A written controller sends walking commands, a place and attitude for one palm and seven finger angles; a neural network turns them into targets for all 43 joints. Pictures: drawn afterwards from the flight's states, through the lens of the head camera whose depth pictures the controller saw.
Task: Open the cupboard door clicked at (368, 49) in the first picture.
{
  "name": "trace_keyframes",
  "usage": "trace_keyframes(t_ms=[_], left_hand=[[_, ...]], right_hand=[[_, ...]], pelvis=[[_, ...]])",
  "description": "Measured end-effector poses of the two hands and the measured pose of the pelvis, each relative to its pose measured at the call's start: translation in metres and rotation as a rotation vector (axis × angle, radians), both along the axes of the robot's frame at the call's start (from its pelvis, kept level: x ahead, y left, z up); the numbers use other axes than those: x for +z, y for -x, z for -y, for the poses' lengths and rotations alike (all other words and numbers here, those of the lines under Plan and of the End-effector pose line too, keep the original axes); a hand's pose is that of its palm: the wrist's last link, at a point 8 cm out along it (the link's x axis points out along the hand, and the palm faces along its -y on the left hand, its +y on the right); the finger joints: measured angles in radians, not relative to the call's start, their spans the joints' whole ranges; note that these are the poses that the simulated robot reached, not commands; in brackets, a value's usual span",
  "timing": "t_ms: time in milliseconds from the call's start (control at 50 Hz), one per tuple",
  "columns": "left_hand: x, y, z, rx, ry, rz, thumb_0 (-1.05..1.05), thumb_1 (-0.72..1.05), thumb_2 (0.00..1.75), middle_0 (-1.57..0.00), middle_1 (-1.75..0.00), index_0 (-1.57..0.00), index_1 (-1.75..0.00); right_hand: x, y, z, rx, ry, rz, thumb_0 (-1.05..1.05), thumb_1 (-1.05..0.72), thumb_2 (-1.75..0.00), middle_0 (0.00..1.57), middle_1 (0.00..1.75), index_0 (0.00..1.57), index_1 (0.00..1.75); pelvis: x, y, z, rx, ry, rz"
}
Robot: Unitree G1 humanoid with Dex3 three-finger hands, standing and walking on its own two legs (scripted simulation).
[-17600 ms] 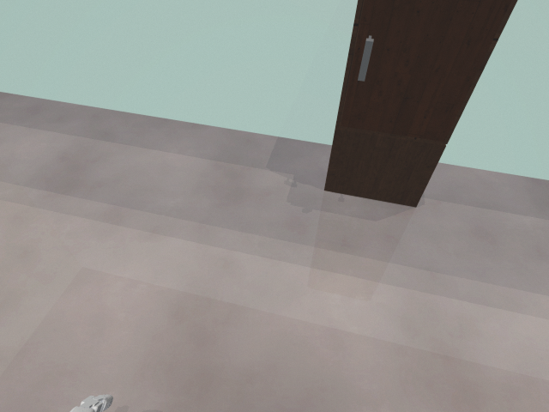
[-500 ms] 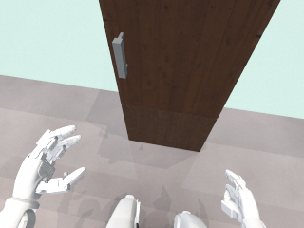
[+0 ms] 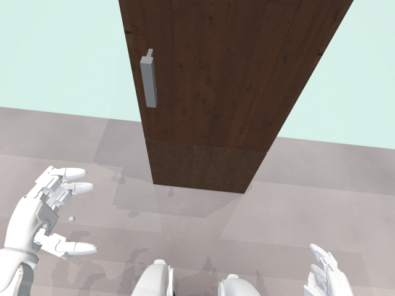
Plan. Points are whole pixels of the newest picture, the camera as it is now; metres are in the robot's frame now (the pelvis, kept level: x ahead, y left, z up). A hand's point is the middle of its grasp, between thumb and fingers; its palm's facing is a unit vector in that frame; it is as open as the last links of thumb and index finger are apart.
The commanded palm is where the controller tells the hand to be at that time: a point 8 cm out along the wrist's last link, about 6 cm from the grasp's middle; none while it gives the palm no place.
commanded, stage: raise the hand with hooked fingers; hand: left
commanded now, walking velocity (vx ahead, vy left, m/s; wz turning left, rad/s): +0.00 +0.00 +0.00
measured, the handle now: (151, 78) +0.61 +0.16 +0.05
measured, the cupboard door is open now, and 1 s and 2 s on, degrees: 0 0 0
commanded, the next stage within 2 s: move the hooked fingers beside the handle in 0.94 s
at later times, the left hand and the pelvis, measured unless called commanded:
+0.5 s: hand (30, 187) +0.28 +0.32 +0.06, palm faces -0.02 -1.00 -0.06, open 14.0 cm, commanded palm +0.26 +0.35 +0.06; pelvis +0.00 +0.03 +0.01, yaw +1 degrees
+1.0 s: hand (55, 191) +0.28 +0.28 +0.06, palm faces -0.02 -1.00 -0.05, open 14.0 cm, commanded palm +0.26 +0.32 +0.06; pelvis +0.01 +0.00 +0.01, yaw +1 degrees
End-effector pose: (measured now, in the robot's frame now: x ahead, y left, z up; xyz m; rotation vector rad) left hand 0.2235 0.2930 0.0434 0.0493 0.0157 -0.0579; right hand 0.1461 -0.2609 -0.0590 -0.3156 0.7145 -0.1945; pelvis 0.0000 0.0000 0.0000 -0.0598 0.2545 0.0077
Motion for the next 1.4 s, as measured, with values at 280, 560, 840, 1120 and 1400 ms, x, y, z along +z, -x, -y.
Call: trace_keyframes(t_ms=[280, 560, 840, 1120, 1400], left_hand=[[0.004, -0.014, -0.052, 0.034, 0.001, -0.077, -0.01, -0.47, 0.31, -0.29, -1.18, -0.29, -1.18], [0.018, -0.044, -0.075, 0.024, 0.003, -0.069, -0.01, -0.49, 0.3, -0.29, -1.19, -0.29, -1.2], [0.016, -0.042, -0.05, 0.038, -0.008, -0.035, -0.01, -0.49, 0.3, -0.3, -1.2, -0.3, -1.2], [0.014, -0.043, -0.029, 0.038, 0.002, -0.029, -0.01, -0.5, 0.3, -0.3, -1.2, -0.3, -1.2], [0.013, -0.112, -0.021, -0.001, 0.017, -0.027, -0.01, -0.5, 0.3, -0.3, -1.2, -0.3, -1.2]], right_hand=[[0.014, -0.025, -0.061, 0.124, -0.048, 0.038, 0.02, -0.9, -0.89, 0.21, 0.3, 0.21, 0.3], [0.011, 0.001, -0.043, 0.06, -0.013, -0.067, 0.02, -0.9, -0.89, 0.21, 0.3, 0.21, 0.3], [0.008, 0.002, -0.021, 0.053, -0.016, -0.078, 0.02, -0.9, -0.89, 0.2, 0.3, 0.21, 0.3], [-0.003, -0.013, -0.008, 0.067, -0.04, -0.045, 0.02, -0.9, -0.89, 0.2, 0.3, 0.21, 0.3], [-0.021, 0.011, 0.008, -0.001, -0.02, -0.136, 0.01, -0.9, -0.89, 0.2, 0.3, 0.21, 0.3]], pelvis=[[0.009, 0.0, -0.028, 0.017, 0.021, 0.013], [0.014, -0.005, -0.031, 0.013, 0.021, 0.004], [0.012, -0.006, -0.012, 0.012, 0.01, 0.0], [0.005, -0.008, 0.009, 0.015, 0.003, -0.006], [-0.003, -0.007, 0.013, 0.004, 0.004, -0.041]])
